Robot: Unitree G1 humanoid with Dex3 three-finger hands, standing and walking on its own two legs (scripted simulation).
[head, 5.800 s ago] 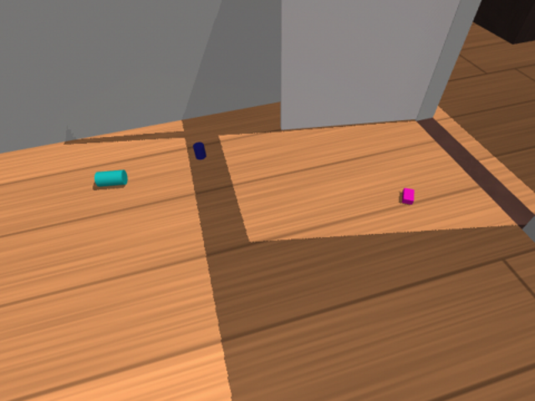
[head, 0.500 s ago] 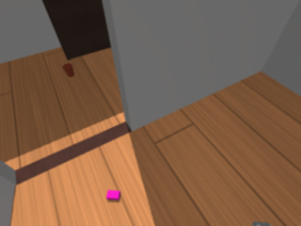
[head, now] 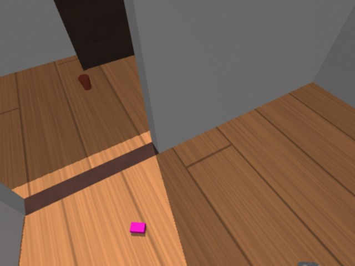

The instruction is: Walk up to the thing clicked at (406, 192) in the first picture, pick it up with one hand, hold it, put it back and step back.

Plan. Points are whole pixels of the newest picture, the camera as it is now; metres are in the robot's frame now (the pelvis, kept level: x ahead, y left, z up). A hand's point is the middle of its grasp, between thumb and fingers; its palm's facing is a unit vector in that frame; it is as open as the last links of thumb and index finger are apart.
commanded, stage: stand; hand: left
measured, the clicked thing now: (137, 227) +0.44 +0.25 -0.77
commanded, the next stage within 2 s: none
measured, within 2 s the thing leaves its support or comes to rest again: neither
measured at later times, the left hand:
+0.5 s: hand out of the picture +0.07 +0.25 -0.16, palm faces -0.03 -0.94 -0.33, open 7.3 cm
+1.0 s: hand out of the picture +0.06 +0.25 -0.16, palm faces -0.03 -0.94 -0.34, open 7.3 cm
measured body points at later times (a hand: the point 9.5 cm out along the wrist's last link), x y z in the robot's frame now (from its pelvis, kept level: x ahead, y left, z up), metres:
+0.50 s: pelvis +0.00 +0.00 +0.00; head +0.01 +0.00 +0.45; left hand +0.07 +0.30 -0.13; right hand +0.08 -0.30 -0.13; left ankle +0.02 +0.12 -0.75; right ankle -0.02 -0.13 -0.75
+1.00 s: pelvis +0.00 +0.00 +0.00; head +0.01 +0.00 +0.45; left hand +0.07 +0.30 -0.13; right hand +0.08 -0.30 -0.13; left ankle +0.02 +0.12 -0.75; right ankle -0.02 -0.13 -0.75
